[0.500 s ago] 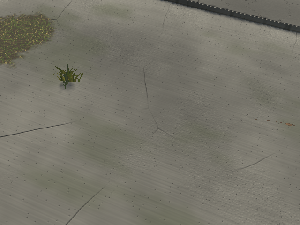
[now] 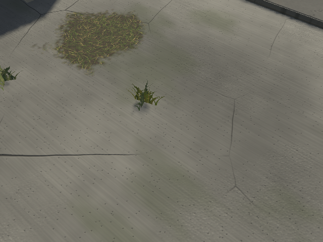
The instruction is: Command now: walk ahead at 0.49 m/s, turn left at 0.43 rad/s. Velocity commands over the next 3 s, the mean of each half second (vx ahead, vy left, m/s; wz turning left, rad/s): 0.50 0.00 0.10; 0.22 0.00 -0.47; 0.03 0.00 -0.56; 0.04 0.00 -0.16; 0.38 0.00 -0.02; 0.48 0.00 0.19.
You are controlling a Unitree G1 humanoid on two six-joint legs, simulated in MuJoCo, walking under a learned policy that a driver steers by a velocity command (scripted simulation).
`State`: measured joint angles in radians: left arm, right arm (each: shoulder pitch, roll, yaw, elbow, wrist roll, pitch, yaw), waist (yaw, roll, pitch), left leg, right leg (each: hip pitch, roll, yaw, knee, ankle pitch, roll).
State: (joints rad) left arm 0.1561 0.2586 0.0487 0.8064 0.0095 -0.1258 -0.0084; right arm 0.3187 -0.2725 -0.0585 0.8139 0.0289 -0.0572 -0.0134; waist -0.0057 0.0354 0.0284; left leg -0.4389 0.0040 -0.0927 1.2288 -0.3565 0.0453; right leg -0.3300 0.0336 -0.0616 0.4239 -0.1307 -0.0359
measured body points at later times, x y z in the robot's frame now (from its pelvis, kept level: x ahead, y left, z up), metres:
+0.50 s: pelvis +0.26 +0.08 +0.00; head +0.29 +0.10 +0.45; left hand +0.32 +0.35 -0.14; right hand +0.40 -0.18 -0.09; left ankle +0.30 +0.17 -0.74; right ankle +0.19 -0.08 -0.64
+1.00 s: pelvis +0.43 +0.04 -0.01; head +0.48 +0.01 +0.44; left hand +0.66 +0.27 -0.10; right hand +0.51 -0.26 -0.12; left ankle +0.42 +0.21 -0.64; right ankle +0.51 -0.04 -0.74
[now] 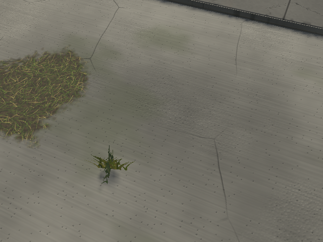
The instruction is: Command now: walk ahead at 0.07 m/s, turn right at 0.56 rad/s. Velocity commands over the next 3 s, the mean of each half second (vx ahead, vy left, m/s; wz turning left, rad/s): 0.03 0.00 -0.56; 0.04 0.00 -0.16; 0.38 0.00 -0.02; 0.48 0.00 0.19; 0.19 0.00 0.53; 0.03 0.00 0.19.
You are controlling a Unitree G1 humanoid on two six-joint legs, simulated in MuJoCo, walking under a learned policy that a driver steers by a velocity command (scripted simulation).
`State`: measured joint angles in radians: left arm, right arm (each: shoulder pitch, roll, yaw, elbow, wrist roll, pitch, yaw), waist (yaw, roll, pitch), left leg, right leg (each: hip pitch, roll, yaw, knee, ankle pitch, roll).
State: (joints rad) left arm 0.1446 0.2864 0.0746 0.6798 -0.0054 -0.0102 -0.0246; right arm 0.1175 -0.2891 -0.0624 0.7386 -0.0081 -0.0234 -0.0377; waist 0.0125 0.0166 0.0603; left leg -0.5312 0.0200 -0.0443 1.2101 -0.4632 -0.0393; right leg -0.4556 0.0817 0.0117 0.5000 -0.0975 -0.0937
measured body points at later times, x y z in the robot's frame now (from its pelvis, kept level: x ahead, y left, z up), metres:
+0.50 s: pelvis +0.05 +0.06 +0.01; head +0.08 +0.08 +0.46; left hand +0.28 +0.29 -0.09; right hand +0.09 -0.25 -0.07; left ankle +0.09 +0.17 -0.73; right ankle +0.00 -0.07 -0.64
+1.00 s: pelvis +0.05 +0.03 +0.00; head +0.04 +0.02 +0.45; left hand +0.27 +0.20 -0.09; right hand +0.04 -0.27 -0.11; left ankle +0.07 +0.15 -0.71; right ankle -0.02 -0.07 -0.73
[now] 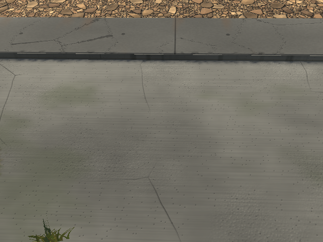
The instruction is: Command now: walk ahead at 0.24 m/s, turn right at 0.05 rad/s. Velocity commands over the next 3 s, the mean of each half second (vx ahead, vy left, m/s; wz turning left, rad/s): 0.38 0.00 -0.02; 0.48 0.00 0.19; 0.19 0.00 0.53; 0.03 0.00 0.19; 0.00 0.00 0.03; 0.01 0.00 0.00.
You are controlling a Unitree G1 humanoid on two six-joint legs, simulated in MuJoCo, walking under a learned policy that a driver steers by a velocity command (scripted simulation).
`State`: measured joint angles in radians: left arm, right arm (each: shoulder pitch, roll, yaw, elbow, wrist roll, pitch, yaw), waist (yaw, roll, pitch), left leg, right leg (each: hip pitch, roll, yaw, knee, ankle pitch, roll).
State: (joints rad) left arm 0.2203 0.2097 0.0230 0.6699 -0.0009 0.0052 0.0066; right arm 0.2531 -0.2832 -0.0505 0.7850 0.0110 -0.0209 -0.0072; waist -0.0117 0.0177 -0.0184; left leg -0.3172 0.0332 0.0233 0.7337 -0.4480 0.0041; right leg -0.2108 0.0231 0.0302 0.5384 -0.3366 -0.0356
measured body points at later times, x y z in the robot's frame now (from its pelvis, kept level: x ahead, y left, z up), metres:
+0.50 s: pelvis +0.16 +0.06 +0.01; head +0.19 +0.08 +0.46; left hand +0.37 +0.30 -0.08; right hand +0.15 -0.20 -0.11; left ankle +0.06 +0.14 -0.73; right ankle +0.33 -0.12 -0.67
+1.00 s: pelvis +0.46 +0.02 +0.01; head +0.48 +0.03 +0.46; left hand +0.48 +0.30 -0.11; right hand +0.64 -0.23 -0.09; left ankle +0.57 +0.21 -0.66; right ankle +0.43 -0.07 -0.73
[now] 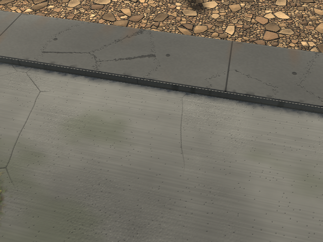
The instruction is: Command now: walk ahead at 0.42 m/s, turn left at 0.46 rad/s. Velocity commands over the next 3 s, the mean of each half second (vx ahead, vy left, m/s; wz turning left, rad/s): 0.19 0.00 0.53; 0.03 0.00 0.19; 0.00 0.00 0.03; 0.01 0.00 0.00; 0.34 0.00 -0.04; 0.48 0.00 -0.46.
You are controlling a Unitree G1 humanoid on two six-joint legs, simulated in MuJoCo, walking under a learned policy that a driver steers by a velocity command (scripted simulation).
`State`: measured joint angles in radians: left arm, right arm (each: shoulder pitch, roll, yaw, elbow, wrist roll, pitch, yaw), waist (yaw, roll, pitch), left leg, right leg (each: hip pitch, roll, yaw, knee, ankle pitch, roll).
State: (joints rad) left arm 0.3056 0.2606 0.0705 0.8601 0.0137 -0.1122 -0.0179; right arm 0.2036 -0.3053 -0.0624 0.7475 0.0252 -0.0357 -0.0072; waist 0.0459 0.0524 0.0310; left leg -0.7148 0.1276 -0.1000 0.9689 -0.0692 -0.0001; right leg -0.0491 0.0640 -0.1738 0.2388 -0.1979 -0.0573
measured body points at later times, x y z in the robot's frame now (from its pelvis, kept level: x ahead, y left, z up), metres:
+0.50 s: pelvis +0.18 +0.04 -0.01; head +0.23 +0.08 +0.44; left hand +0.29 +0.35 -0.12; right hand +0.40 -0.19 -0.09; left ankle +0.24 +0.13 -0.74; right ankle +0.28 -0.12 -0.68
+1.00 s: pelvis +0.25 +0.01 -0.01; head +0.26 +0.01 +0.44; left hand +0.29 +0.29 -0.12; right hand +0.47 -0.18 -0.11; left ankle +0.22 +0.14 -0.74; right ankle +0.29 -0.11 -0.74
